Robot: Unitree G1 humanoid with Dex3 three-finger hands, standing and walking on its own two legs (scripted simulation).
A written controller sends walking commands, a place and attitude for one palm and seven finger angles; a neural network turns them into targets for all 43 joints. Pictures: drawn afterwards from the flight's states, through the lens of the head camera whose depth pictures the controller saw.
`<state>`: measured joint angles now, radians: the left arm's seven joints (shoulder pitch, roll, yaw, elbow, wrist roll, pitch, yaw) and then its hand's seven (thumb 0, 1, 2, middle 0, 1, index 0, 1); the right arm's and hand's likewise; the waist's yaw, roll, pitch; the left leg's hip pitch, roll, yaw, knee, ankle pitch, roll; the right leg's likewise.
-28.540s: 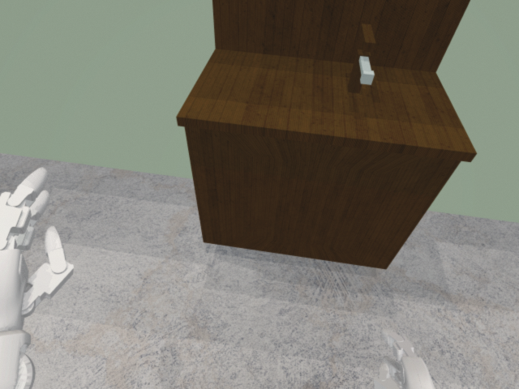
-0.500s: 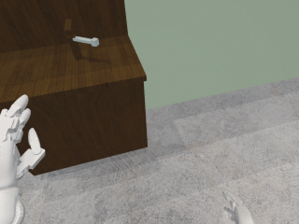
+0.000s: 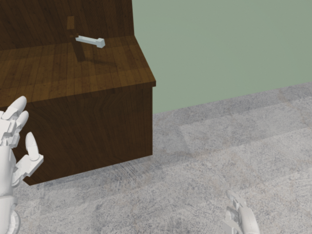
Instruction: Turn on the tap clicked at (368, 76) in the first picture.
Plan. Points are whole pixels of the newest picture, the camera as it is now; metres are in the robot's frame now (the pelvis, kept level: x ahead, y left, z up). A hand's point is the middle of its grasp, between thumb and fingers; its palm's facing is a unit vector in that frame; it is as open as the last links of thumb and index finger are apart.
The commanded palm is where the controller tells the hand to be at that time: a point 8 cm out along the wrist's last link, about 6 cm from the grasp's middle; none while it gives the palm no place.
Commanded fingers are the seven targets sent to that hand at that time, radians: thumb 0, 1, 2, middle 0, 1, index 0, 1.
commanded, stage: take the last steps up to it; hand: left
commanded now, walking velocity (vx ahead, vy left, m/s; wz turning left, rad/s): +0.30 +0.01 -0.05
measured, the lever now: (100, 43) +0.81 +0.30 +0.08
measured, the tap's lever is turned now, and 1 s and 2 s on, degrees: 53 53 53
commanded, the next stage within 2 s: come to a stop and stand still in 1.10 s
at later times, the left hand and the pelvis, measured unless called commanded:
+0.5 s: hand (56, 125) +0.29 +0.24 +0.17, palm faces +0.40 -0.85 -0.34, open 7.4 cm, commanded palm +0.24 +0.28 +0.18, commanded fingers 0.00 0.90 0.90 -0.20 -0.30 -0.20 -0.30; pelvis +0.07 +0.00 -0.01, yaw +0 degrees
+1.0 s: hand (85, 90) +0.42 +0.22 +0.16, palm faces +0.40 -0.82 -0.42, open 7.4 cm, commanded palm +0.36 +0.26 +0.18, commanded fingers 0.00 0.90 0.90 -0.20 -0.30 -0.20 -0.30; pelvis +0.20 -0.02 +0.00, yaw -1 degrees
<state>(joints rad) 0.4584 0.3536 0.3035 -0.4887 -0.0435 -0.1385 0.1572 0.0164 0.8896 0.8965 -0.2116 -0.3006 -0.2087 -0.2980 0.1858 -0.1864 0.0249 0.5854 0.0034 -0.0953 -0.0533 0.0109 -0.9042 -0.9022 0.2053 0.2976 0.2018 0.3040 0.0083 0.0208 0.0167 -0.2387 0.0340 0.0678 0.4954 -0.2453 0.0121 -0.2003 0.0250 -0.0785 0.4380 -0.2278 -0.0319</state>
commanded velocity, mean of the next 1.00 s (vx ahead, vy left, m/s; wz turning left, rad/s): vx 0.28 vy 0.02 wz -0.01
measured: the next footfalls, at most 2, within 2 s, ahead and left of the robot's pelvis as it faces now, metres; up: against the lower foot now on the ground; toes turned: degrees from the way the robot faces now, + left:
left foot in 0.54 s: +0.16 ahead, +0.12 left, +0.00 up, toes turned +5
right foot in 0.84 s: +0.22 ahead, -0.13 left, +0.00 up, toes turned -9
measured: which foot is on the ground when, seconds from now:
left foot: down 0.00-0.36, up 0.38-0.52, down 0.54-0.84, up 0.86-1.00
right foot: down 0.00-0.54, up 0.56-0.82, down 0.84-1.00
